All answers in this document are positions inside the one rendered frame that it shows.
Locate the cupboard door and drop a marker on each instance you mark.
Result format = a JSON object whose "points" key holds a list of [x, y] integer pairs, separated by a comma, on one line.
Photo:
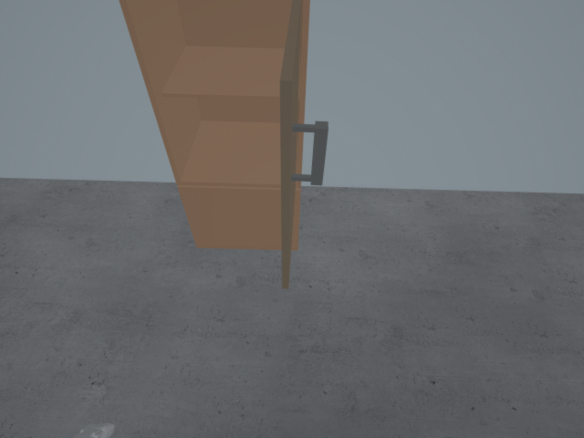
{"points": [[288, 139]]}

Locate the handle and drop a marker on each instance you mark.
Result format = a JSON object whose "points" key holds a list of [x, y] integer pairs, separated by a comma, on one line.
{"points": [[321, 129]]}

